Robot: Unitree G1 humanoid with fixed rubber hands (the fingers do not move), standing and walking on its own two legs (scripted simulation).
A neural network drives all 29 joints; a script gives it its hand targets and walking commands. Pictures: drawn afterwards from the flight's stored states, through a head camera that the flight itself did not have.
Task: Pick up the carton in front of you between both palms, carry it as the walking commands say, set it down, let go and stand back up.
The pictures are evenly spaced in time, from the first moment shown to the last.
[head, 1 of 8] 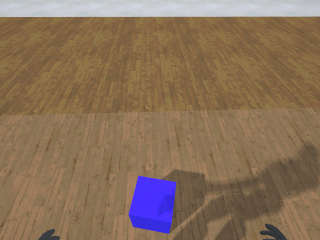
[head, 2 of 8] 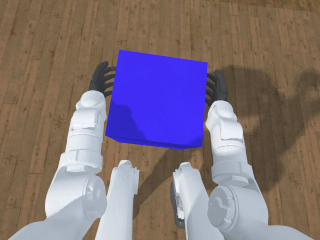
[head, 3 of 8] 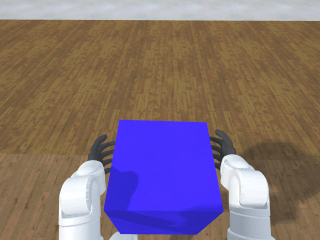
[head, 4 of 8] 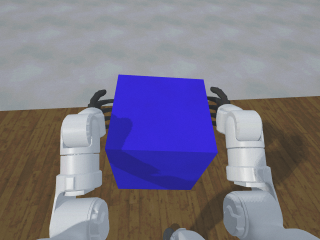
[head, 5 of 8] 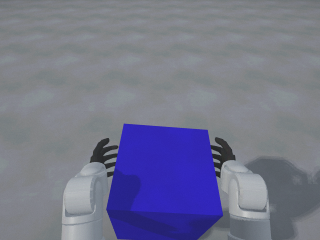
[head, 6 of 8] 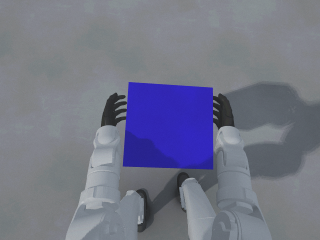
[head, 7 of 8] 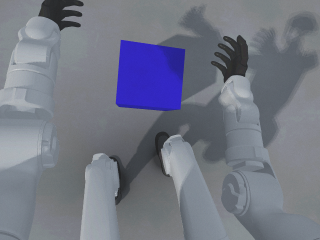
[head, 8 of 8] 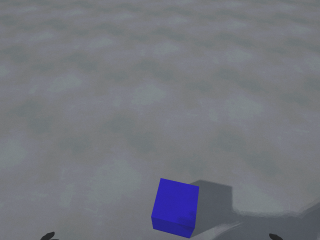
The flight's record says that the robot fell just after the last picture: no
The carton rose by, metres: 0.68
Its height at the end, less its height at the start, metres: -0.32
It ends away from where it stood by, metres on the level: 5.19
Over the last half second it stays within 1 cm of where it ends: yes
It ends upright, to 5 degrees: yes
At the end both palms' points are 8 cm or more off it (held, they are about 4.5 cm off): yes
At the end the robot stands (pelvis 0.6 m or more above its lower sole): yes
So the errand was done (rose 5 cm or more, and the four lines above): yes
